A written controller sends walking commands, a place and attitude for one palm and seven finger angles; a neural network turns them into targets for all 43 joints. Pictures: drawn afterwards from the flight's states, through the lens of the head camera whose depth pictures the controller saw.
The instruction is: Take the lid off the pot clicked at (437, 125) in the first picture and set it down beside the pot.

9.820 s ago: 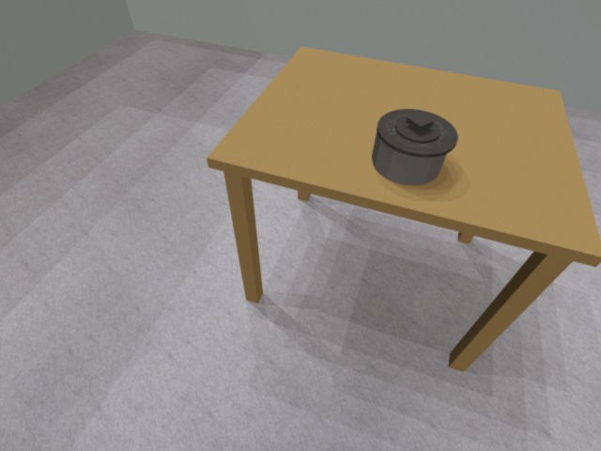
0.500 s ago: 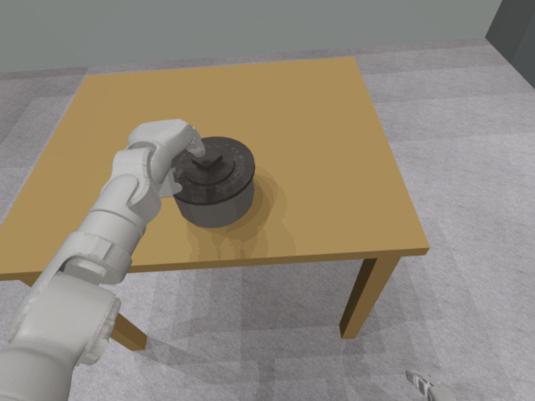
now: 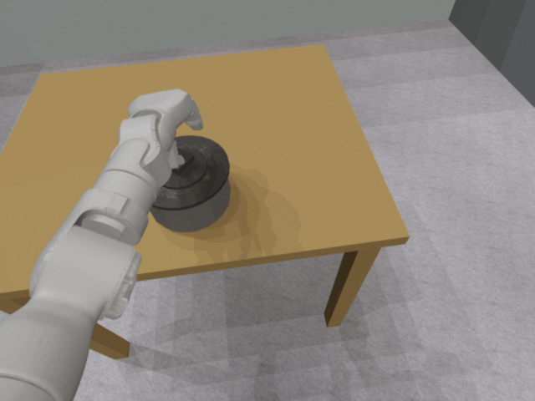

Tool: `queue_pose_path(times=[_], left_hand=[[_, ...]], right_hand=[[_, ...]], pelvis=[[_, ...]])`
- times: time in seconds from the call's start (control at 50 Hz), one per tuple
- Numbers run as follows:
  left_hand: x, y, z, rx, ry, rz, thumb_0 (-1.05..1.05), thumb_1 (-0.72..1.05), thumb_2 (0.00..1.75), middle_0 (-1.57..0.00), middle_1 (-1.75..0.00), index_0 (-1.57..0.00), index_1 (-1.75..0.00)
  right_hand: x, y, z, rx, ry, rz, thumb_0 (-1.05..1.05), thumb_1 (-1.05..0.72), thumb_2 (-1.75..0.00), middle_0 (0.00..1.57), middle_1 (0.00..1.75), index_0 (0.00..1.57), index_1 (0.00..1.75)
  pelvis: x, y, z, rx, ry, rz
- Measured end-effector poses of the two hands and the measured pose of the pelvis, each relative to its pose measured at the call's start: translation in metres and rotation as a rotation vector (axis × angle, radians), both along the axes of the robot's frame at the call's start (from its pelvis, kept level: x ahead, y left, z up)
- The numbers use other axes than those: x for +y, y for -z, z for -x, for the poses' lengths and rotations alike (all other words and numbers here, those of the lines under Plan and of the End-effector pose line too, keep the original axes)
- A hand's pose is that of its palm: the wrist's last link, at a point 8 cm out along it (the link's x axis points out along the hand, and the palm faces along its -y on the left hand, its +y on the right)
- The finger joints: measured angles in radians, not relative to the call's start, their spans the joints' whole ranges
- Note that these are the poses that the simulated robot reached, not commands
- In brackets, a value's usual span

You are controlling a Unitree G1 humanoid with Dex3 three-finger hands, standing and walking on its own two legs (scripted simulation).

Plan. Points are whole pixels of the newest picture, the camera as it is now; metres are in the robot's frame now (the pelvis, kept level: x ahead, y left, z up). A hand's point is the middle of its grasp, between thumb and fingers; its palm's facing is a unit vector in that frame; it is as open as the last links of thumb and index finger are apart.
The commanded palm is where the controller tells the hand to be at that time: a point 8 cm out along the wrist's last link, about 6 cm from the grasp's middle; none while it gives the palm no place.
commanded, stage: move the open hand above the knob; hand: left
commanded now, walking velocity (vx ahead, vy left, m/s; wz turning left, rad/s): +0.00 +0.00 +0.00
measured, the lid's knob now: (178, 160) +0.51 +0.14 +0.04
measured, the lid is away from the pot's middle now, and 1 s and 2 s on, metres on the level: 0.00 0.00 0.00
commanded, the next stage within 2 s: lower the open fingers around the knob in 0.56 s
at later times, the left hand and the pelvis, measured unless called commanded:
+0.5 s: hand (171, 148) +0.47 +0.12 +0.12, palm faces -0.30 -0.08 -0.95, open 10.0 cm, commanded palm +0.47 +0.14 +0.18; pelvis +0.00 +0.00 +0.00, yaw +1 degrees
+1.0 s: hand (175, 158) +0.47 +0.12 +0.09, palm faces -0.34 -0.07 -0.94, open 10.0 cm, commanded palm +0.48 +0.13 +0.15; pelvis -0.01 +0.00 +0.00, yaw +0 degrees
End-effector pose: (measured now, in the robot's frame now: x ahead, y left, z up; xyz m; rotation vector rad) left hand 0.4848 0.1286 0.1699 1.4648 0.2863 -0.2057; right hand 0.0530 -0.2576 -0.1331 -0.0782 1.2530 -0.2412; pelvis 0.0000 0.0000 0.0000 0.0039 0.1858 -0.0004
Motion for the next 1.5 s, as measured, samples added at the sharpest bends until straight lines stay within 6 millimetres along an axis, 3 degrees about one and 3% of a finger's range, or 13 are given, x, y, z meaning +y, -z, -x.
queue_pose_path(times=[0.24,0.52,0.74,0.98,1.28,1.5], left_hand=[[0.010,0.002,0.008,0.005,-0.001,-0.019,0.00,-0.27,1.40,-0.84,-0.08,-0.84,-0.09],[0.000,-0.006,0.016,-0.017,0.010,-0.012,0.00,-0.27,1.40,-0.84,-0.08,-0.84,-0.09],[0.004,-0.004,0.012,0.008,-0.009,-0.026,0.00,-0.27,1.40,-0.84,-0.08,-0.84,-0.09],[0.001,0.018,0.013,0.036,0.024,-0.021,0.00,-0.27,1.40,-0.84,-0.08,-0.84,-0.09],[0.001,0.039,0.003,0.065,0.001,-0.017,0.00,-0.27,1.40,-0.83,-0.08,-0.84,-0.09],[0.004,0.040,0.000,0.042,0.000,-0.028,0.00,-0.27,1.40,-0.84,-0.09,-0.84,-0.09]], right_hand=[[-0.001,-0.002,-0.009,-0.019,-0.012,0.002,0.00,-0.90,-0.90,0.20,0.30,0.19,0.30],[0.008,-0.003,-0.033,-0.082,-0.049,-0.013,0.00,-0.90,-0.90,0.20,0.30,0.20,0.30],[0.004,-0.003,-0.016,-0.051,-0.024,0.000,0.00,-0.90,-0.90,0.20,0.30,0.20,0.30],[-0.003,-0.002,0.005,0.011,-0.001,0.023,0.00,-0.90,-0.90,0.20,0.30,0.20,0.30],[-0.002,-0.001,0.008,0.023,0.029,0.022,0.00,-0.90,-0.90,0.20,0.30,0.20,0.30],[-0.005,-0.001,0.009,0.044,0.027,0.031,0.00,-0.90,-0.90,0.20,0.30,0.20,0.30]], pelvis=[[-0.001,-0.001,0.000,-0.008,-0.006,0.002],[-0.001,0.000,0.005,-0.018,-0.013,-0.002],[-0.001,0.000,0.006,-0.015,-0.006,-0.001],[-0.001,0.000,0.006,-0.004,-0.006,0.001],[-0.001,0.001,0.000,0.026,0.008,0.004],[-0.002,0.003,0.000,0.041,0.004,0.007]])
